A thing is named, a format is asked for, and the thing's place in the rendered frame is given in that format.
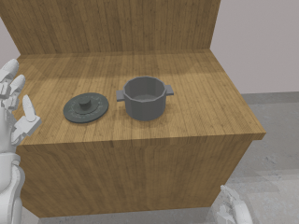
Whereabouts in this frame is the left robot hand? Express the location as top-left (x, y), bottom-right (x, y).
top-left (0, 59), bottom-right (42, 153)

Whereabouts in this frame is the pot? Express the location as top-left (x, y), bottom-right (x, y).
top-left (116, 76), bottom-right (174, 121)

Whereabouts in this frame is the lid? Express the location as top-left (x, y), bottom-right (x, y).
top-left (63, 92), bottom-right (109, 124)

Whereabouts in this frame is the left robot forearm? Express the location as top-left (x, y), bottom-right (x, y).
top-left (0, 152), bottom-right (25, 224)

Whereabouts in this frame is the knob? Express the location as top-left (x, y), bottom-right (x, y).
top-left (78, 96), bottom-right (92, 107)

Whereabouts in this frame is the table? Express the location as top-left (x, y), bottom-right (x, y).
top-left (0, 0), bottom-right (266, 218)

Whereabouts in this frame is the right robot hand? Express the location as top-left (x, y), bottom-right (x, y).
top-left (217, 185), bottom-right (253, 224)

